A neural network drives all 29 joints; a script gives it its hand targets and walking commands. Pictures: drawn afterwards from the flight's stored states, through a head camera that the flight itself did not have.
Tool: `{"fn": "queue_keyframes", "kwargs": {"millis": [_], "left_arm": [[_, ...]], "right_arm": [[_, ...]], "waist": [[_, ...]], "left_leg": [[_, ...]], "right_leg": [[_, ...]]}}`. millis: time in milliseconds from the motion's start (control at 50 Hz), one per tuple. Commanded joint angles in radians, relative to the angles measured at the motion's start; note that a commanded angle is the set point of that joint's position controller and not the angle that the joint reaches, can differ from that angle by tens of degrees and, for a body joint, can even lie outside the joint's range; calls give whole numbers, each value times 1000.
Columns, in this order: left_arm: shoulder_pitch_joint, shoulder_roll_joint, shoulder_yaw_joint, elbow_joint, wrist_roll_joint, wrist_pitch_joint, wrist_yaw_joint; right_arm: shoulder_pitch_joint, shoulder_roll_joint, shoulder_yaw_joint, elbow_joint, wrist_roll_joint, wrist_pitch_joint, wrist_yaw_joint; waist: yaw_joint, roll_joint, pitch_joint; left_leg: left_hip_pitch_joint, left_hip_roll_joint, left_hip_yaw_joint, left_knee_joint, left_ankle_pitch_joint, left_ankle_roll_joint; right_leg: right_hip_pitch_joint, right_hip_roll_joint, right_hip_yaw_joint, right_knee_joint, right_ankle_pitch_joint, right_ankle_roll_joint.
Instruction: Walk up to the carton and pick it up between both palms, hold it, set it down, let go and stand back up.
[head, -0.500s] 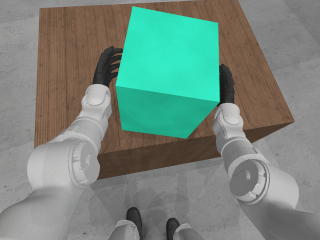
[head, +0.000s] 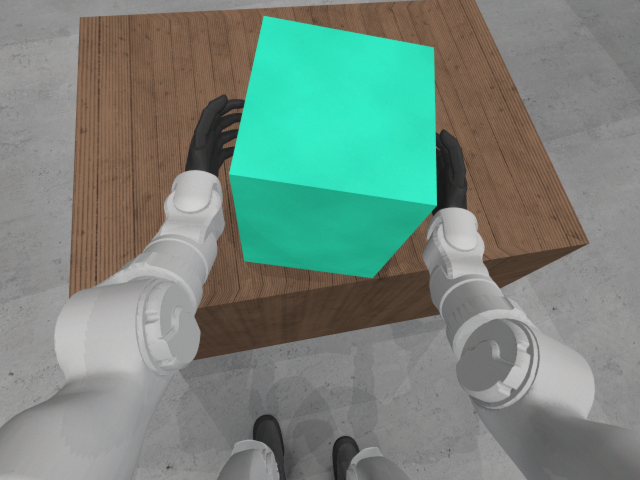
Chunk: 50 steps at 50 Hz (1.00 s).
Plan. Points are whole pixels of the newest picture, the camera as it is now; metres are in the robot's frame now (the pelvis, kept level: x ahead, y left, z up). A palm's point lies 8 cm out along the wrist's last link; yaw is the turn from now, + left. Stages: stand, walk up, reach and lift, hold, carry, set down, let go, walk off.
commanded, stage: reach and lift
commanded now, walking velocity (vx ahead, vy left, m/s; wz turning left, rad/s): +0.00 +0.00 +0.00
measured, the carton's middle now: (326, 168) +0.52 -0.02 -0.03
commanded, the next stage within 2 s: none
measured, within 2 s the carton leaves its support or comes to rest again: leaves its support in 1.72 s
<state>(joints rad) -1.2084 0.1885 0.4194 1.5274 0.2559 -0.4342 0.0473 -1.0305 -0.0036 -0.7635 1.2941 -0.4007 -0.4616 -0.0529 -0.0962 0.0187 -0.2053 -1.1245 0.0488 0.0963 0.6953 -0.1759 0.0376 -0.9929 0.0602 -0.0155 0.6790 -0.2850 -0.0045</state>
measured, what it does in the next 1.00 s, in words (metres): stands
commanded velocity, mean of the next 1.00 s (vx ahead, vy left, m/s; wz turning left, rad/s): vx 0.00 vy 0.00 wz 0.00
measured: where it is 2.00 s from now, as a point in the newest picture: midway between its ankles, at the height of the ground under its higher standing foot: outside the picture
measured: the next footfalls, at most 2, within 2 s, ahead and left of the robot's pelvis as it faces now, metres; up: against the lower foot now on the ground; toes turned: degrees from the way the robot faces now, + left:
none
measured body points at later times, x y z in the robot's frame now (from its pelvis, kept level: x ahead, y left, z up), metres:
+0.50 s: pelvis +0.00 +0.00 +0.00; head +0.19 +0.03 +0.41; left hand +0.52 +0.13 +0.00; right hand +0.47 -0.16 +0.00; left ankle +0.06 +0.08 -0.69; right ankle -0.01 -0.12 -0.69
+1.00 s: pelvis +0.00 +0.00 +0.00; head +0.19 +0.03 +0.41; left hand +0.52 +0.13 +0.00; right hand +0.47 -0.16 +0.00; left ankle +0.06 +0.08 -0.69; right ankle -0.01 -0.12 -0.69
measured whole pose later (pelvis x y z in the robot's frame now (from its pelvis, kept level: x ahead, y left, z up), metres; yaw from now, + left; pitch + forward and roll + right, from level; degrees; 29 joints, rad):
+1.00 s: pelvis +0.00 +0.00 +0.00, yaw +0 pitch +34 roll -4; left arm -1.21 0.19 0.37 1.55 0.26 -0.47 0.09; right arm -1.03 0.02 -0.78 1.29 -0.40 -0.50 -0.08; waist -0.10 0.02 -0.20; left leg -1.13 0.05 0.10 0.71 -0.18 0.04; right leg -0.99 0.06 -0.02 0.68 -0.29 0.00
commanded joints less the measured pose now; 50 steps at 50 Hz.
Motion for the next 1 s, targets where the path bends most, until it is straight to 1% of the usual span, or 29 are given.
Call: {"fn": "queue_keyframes", "kwargs": {"millis": [0,80,100,120,140,160,180,200,260,280,300,340,360,420,480,500,520,540,560,600,640,680,700,720,780,840,860,900,980], "left_arm": [[-456,-513,-109,106,108,-38,-110],[-467,-505,-98,130,105,-38,-118],[-460,-515,-107,122,107,-42,-114],[-447,-511,-101,116,108,-41,-113],[-462,-510,-116,114,98,-41,-112],[-466,-509,-102,119,105,-39,-110],[-467,-525,-109,118,109,-41,-110],[-466,-506,-113,111,102,-42,-108],[-461,-527,-112,123,111,-43,-109],[-454,-533,-113,120,105,-45,-109],[-452,-530,-106,121,106,-43,-107],[-455,-528,-126,111,98,-44,-105],[-469,-534,-122,115,101,-42,-106],[-459,-546,-137,111,93,-48,-105],[-468,-540,-117,120,101,-52,-107],[-478,-558,-130,109,92,-55,-106],[-479,-553,-130,106,93,-53,-104],[-471,-556,-142,102,86,-51,-101],[-465,-559,-130,117,91,-52,-104],[-461,-556,-128,106,98,-50,-103],[-472,-560,-125,121,97,-51,-104],[-457,-580,-155,98,86,-61,-102],[-467,-590,-153,101,86,-62,-102],[-453,-592,-164,88,83,-73,-97],[-471,-601,-168,94,79,-80,-96],[-443,-610,-176,109,85,-85,-96],[-430,-608,-175,122,76,-89,-97],[-415,-626,-191,118,69,-97,-96],[-389,-627,-194,125,80,-102,-92]], "right_arm": [[-444,468,102,-41,-191,1,111],[-450,457,94,-47,-196,7,106],[-436,465,95,-36,-198,4,105],[-441,468,102,-32,-202,7,107],[-452,460,99,-39,-191,6,107],[-460,462,94,-41,-196,5,103],[-448,462,100,-33,-196,2,107],[-453,468,101,-38,-191,1,104],[-441,475,92,-27,-199,-1,107],[-454,476,102,-43,-200,-3,109],[-444,458,94,-5,-200,-2,104],[-451,471,101,-18,-189,1,105],[-456,467,95,-7,-185,0,107],[-455,490,104,-4,-187,-7,106],[-449,491,100,-4,-189,-6,105],[-457,485,104,1,-187,-15,106],[-464,485,96,-4,-198,-13,105],[-460,470,93,4,-185,-13,105],[-460,489,101,1,-192,-14,108],[-450,500,108,1,-195,-10,108],[-476,492,116,-10,-184,-16,109],[-453,515,135,3,-179,-31,110],[-457,510,122,22,-194,-36,106],[-450,525,139,14,-183,-49,109],[-461,514,139,27,-177,-60,105],[-424,525,161,63,-168,-72,104],[-437,540,177,43,-167,-76,107],[-421,545,188,70,-165,-87,104],[-410,536,212,99,-143,-94,107]], "waist": [[-52,132,-777],[-70,113,-746],[-72,113,-759],[-55,112,-760],[-67,124,-768],[-56,109,-761],[-61,131,-767],[-58,115,-754],[-63,129,-743],[-49,131,-764],[-64,124,-747],[-52,128,-737],[-62,140,-736],[-59,133,-763],[-55,123,-754],[-65,140,-782],[-58,130,-771],[-73,143,-766],[-58,130,-754],[-43,145,-771],[-47,124,-760],[-45,145,-800],[-59,139,-799],[-43,148,-821],[-55,145,-832],[-44,161,-838],[-27,149,-853],[-33,154,-864],[-10,169,-865]], "left_leg": [[780,-10,-43,71,280,-59],[709,-20,-41,66,205,-49],[721,-18,-45,65,226,-54],[730,-17,-41,71,243,-52],[742,-18,-42,70,245,-54],[729,-21,-35,73,231,-51],[739,-17,-45,71,241,-57],[744,-18,-37,75,251,-54],[757,-14,-45,74,253,-58],[767,-14,-45,84,270,-60],[749,-11,-45,85,254,-61],[774,-13,-42,81,264,-61],[779,-14,-40,85,268,-63],[795,-8,-44,90,303,-65],[757,-14,-42,91,268,-60],[756,-8,-48,96,276,-64],[778,-8,-48,93,278,-67],[795,-9,-49,90,290,-72],[785,-6,-46,92,289,-65],[794,-8,-45,92,303,-69],[761,-10,-39,90,274,-63],[811,-6,-47,98,342,-73],[817,-1,-51,109,356,-78],[833,1,-52,109,383,-80],[822,-2,-52,115,384,-79],[858,0,-49,110,423,-84],[855,1,-54,112,430,-80],[864,3,-57,116,445,-84],[896,7,-56,119,487,-88]], "right_leg": [[199,-18,-94,-51,414,0],[228,-24,-86,-37,428,7],[226,-21,-92,-33,438,7],[236,-25,-87,-40,442,5],[214,-18,-93,-41,423,3],[215,-23,-92,-42,428,5],[215,-21,-94,-40,426,4],[214,-19,-92,-42,423,4],[176,-14,-101,-46,395,2],[170,-15,-99,-41,408,3],[178,-21,-102,-41,400,2],[167,-10,-100,-46,383,-1],[149,-9,-104,-49,375,-4],[145,-2,-107,-45,391,-2],[159,-10,-99,-41,402,-1],[149,-12,-104,-36,394,0],[140,-9,-108,-43,378,-3],[122,-5,-114,-53,369,-4],[126,-4,-109,-47,366,-4],[132,-4,-108,-43,373,-3],[151,-5,-105,-44,377,-4],[144,1,-111,-45,404,-1],[131,4,-117,-42,398,-2],[127,7,-112,-44,399,-7],[129,5,-114,-48,422,-6],[124,11,-111,-57,420,-2],[134,12,-111,-54,427,-2],[151,14,-111,-53,443,-4],[136,19,-112,-60,431,-9]]}}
